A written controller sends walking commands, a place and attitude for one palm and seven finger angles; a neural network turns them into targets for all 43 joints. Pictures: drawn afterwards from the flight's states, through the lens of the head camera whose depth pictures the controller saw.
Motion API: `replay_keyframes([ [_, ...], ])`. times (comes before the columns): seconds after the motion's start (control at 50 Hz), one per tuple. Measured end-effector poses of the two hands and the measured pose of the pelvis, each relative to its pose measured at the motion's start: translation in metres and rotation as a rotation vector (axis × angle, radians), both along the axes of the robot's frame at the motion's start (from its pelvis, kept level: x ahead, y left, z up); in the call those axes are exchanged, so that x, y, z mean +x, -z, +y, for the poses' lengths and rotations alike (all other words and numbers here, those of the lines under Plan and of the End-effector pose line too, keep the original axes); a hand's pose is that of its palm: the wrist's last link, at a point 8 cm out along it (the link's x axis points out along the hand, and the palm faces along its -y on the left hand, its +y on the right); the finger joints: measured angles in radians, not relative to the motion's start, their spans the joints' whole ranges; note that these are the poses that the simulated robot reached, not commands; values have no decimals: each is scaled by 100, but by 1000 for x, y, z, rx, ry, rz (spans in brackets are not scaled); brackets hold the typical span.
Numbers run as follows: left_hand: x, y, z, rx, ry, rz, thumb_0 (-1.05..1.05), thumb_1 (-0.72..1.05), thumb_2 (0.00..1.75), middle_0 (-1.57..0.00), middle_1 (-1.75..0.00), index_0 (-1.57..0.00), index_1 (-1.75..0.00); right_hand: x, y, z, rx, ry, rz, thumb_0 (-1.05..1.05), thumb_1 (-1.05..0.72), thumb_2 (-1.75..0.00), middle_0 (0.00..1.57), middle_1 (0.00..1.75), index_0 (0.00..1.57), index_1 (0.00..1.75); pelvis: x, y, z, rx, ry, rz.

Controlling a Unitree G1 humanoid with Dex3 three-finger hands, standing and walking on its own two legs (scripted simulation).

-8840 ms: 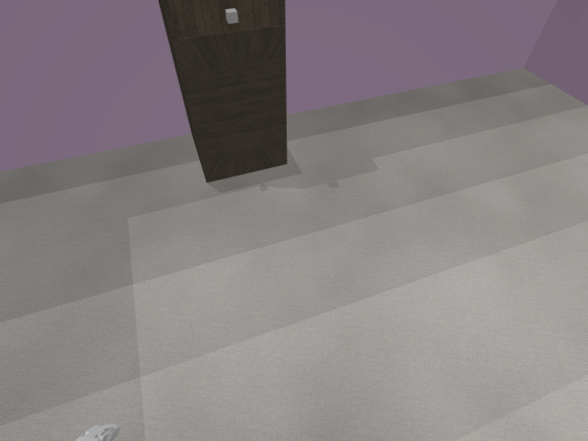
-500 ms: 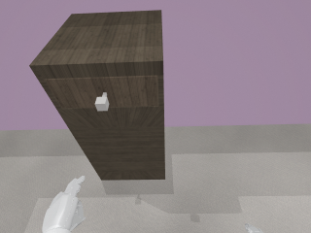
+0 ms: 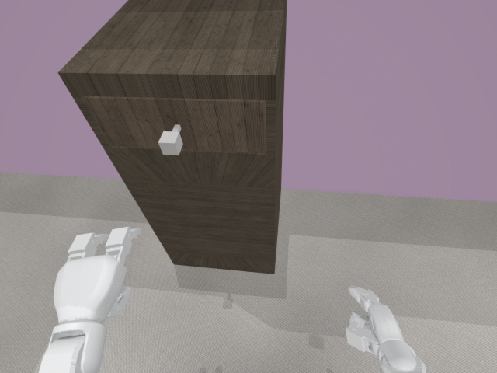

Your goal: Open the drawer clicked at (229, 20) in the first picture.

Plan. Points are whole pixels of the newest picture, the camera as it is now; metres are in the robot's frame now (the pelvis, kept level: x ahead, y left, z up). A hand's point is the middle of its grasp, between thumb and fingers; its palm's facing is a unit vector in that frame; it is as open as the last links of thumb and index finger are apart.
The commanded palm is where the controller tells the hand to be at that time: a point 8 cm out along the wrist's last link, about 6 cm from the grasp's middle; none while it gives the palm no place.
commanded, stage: raise the hand with hooked fingers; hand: left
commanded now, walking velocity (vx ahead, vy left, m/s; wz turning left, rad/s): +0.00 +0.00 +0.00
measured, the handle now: (173, 137) +0.55 +0.25 +0.04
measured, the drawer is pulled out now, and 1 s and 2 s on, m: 0.00 0.00 0.00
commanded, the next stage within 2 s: move the hooked fingers above the handle in 1.20 s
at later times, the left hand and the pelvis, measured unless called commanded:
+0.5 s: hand (101, 232) +0.27 +0.26 +0.10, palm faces +0.11 -0.08 -0.99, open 13.1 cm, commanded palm +0.24 +0.26 +0.16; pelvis +0.00 +0.03 +0.03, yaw +0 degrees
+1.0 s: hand (81, 190) +0.31 +0.28 +0.15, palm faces +0.04 -0.07 -1.00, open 13.9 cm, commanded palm +0.28 +0.28 +0.21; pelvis +0.00 +0.04 +0.04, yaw +0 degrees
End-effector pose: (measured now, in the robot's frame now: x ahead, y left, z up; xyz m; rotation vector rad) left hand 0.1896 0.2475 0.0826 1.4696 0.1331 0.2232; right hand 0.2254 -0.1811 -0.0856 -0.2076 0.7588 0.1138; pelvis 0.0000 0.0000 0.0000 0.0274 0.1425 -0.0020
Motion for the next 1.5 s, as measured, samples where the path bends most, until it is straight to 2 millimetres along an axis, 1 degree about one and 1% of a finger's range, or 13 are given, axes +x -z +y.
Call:
replay_keyframes([
  [0.08, 13, -13, -6, -4, 62, 48, 0, 18, 60, -27, -76, -27, -76, -30, 6, -7, 3, 49, 80, 1, -90, -90, 20, 30, 20, 30, 4, -10, 1, 2, 18, -15],
  [0.18, 16, -26, 0, 9, 98, 47, 0, 7, 55, -28, -83, -28, -84, -57, 10, -29, -46, 109, 152, 1, -90, -90, 20, 30, 20, 30, 5, -17, 6, -1, 20, -25],
  [0.26, 19, -34, 9, 12, 93, 7, 0, -2, 51, -29, -89, -28, -90, -64, 10, -44, -91, 143, 169, 1, -90, -90, 20, 30, 20, 30, 3, -19, 11, -4, 11, -33],
  [0.34, 29, -43, 15, 12, 92, -30, 0, -12, 47, -29, -95, -29, -96, -58, 3, -48, -111, 160, 142, 1, -90, -90, 20, 30, 20, 30, 1, -20, 17, -6, 5, -46],
  [0.42, 41, -57, 15, 11, 108, -55, -1, -21, 43, -30, -101, -30, -102, -43, -8, -39, -94, 162, 84, 1, -91, -90, 20, 30, 20, 30, 0, -23, 23, -8, 5, -70],
  [0.54, 60, -79, 18, 22, 122, -53, -1, -35, 37, -31, -110, -31, -111, -21, -26, -9, -38, 126, 11, 1, -91, -90, 20, 30, 20, 30, -2, -29, 29, -12, 5, -107],
  [0.62, 70, -94, 23, 27, 121, -44, -1, -42, 34, -32, -115, -31, -115, -15, -33, 10, -8, 91, -3, 1, -90, -90, 20, 30, 20, 30, -3, -33, 32, -16, 2, -125],
  [0.74, 81, -111, 31, 35, 138, -18, -1, -47, 32, -32, -119, -31, -119, -19, -32, 24, 1, 57, 28, 1, -90, -90, 20, 30, 20, 30, -4, -36, 36, -20, -7, -140],
  [0.88, 93, -128, 39, 44, 171, -12, -1, -49, 31, -32, -120, -32, -120, -38, -23, 17, -20, 70, 99, 1, -90, -90, 20, 30, 20, 30, -4, -39, 39, -23, -12, -138],
  [1.02, 93, -123, 38, 23, 197, 17, -1, -49, 31, -32, -120, -31, -120, -58, -16, 0, -41, 107, 155, 1, -90, -90, 20, 30, 20, 30, -4, -40, 42, -23, -5, -123],
  [1.14, 88, -116, 31, 27, 232, 4, -1, -49, 31, -32, -120, -32, -120, -64, -13, -9, -61, 119, 174, 1, -90, -90, 20, 30, 20, 30, -6, -40, 40, -21, -5, -118],
  [1.34, 90, -119, 31, 32, 173, -11, -1, -49, 31, -32, -120, -32, -120, -51, -16, -5, -32, 111, 139, 1, -91, -90, 20, 30, 20, 30, -7, -40, 34, -18, -8, -121],
  [1.5, 106, -109, 22, 40, 202, 49, -1, -49, 31, -32, -120, -32, -120, -41, -20, -5, -39, 104, 106, 1, -90, -90, 20, 30, 20, 30, -7, -39, 28, -17, -17, -112],
])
